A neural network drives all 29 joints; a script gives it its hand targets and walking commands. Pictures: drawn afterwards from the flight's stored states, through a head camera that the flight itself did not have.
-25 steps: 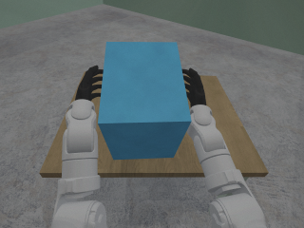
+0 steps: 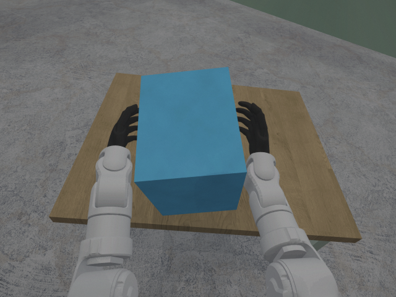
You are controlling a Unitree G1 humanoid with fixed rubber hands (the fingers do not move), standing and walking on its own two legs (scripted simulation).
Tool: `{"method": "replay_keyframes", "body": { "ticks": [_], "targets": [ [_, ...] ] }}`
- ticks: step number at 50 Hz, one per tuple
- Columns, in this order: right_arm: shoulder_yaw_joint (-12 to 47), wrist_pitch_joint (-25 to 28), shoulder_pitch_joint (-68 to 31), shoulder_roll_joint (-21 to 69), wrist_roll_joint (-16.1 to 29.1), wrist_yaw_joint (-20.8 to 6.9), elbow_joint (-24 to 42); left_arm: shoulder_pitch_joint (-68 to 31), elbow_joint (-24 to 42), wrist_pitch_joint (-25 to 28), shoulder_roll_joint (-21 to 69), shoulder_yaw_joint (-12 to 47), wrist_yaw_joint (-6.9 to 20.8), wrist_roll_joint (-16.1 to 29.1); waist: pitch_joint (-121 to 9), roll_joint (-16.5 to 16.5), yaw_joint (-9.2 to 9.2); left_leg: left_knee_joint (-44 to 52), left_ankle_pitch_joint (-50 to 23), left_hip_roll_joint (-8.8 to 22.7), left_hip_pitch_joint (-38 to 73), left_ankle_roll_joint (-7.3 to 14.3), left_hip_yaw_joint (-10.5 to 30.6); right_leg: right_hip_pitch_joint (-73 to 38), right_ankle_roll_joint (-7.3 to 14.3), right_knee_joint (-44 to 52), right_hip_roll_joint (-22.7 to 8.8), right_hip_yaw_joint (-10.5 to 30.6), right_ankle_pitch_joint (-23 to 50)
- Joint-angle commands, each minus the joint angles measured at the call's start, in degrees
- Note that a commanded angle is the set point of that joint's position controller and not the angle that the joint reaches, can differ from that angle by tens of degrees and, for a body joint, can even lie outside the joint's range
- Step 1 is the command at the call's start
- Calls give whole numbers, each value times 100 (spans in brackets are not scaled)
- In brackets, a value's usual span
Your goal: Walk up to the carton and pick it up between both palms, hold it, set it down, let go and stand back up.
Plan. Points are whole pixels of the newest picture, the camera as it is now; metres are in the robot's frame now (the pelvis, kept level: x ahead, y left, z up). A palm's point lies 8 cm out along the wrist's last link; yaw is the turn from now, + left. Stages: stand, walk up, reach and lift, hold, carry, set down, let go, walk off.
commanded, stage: set down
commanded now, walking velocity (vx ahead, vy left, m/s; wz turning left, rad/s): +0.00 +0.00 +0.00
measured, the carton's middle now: (192, 147) +0.40 +0.01 +0.08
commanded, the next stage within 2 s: none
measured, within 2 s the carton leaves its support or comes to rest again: neither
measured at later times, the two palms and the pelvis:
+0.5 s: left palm (124, 152) +0.36 +0.14 +0.10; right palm (260, 153) +0.35 -0.13 +0.12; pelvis -0.02 +0.00 +0.00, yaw +0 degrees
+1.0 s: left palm (129, 151) +0.39 +0.14 +0.07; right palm (252, 154) +0.39 -0.13 +0.08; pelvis +0.01 +0.00 +0.00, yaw +0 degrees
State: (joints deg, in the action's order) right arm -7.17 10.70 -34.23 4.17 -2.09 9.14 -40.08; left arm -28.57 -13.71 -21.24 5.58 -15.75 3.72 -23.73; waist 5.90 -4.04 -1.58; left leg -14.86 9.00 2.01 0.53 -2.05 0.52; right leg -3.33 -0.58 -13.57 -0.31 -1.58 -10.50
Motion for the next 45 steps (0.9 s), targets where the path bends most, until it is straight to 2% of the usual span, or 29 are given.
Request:
{"method": "replay_keyframes", "body": {
  "ticks": [1, 3, 8, 10, 13, 16, 18, 20, 26, 29, 32, 38, 41, 45],
  "targets": [
    [2169, 467, -2789, 2389, 99, -293, 1018, -2685, 746, 604, 2631, 2357, 463, 702, -2416, 441, -3, -536, -3096, -257, 1111, -125, -524, -1026, -339, -257, 154, -569, 3716],
    [2218, 465, -2818, 2383, 104, -269, 1088, -2708, 713, 595, 2594, 2302, 485, 687, -2346, 391, 19, -475, -2871, -273, 1006, -103, -519, -1072, -368, -264, 121, -557, 3779],
    [2049, 475, -2848, 2354, -56, -281, 978, -2878, 514, 625, 2545, 2169, 522, 629, -2150, 380, -2, -366, -2425, -270, 870, -69, -551, -904, -355, -211, 86, -567, 3351],
    [1780, 444, -2822, 2276, -221, -323, 721, -2941, 240, 643, 2481, 2012, 543, 546, -1913, 361, -43, -294, -2137, -262, 776, -47, -581, -735, -322, -140, 90, -577, 2877],
    [1372, 402, -2854, 2235, -484, -416, 349, -3079, -241, 701, 2366, 1689, 582, 382, -1540, 295, -9, -121, -1513, -253, 530, 41, -651, -443, -272, -10, 85, -592, 1940],
    [915, 402, -2974, 2216, -726, -547, -16, -3402, -607, 797, 2344, 1492, 596, 278, -1289, 363, -1, 80, -899, -214, 337, 105, -690, -59, -202, 101, 78, -638, 940],
    [609, 407, -3045, 2257, -894, -646, -313, -3647, -867, 895, 2349, 1330, 586, 176, -1141, 429, 72, 219, -477, -190, 122, 136, -737, 115, -140, 160, 67, -654, 300],
    [390, 495, -3208, 2353, -1011, -729, -449, -3914, -991, 1043, 2467, 1314, 528, 177, -1331, 491, 98, 255, -361, -175, -16, 125, -767, 226, -87, 141, 77, -671, 84],
    [27, 676, -3270, 2560, -1268, -908, -985, -4078, -1484, 1513, 2587, 1074, 325, 140, -1771, 501, 233, 149, -893, -164, -20, 65, -833, 252, -103, 71, 113, -654, 567],
    [35, 722, -3160, 2655, -1306, -921, -1133, -3884, -1721, 1664, 2548, 904, 279, 87, -1945, 462, 365, 68, -1310, -186, -50, 74, -868, 43, -160, 1, 103, -577, 1201],
    [98, 748, -3056, 2739, -1310, -896, -1174, -3748, -1803, 1771, 2567, 830, 276, 124, -2196, 383, 389, -30, -1737, -205, -56, 65, -859, -187, -209, -111, 91, -518, 1952],
    [349, 988, -3043, 2915, -1310, -780, -1120, -3681, -1824, 2049, 2700, 957, 249, 270, -2748, 347, 316, -273, -2462, -224, -76, -31, -802, -579, -299, -397, 53, -465, 3539],
    [407, 1090, -3035, 2962, -1364, -743, -1168, -3622, -1909, 2147, 2740, 970, 232, 300, -2889, 308, 296, -343, -2654, -194, -74, -58, -761, -573, -319, -453, 55, -492, 3905],
    [283, 1118, -2957, 2956, -1477, -729, -1377, -3626, -2102, 2226, 2716, 848, 242, 230, -2774, 300, 268, -334, -2525, -170, -168, -46, -770, -473, -295, -429, 50, -477, 3717]
  ]
}}
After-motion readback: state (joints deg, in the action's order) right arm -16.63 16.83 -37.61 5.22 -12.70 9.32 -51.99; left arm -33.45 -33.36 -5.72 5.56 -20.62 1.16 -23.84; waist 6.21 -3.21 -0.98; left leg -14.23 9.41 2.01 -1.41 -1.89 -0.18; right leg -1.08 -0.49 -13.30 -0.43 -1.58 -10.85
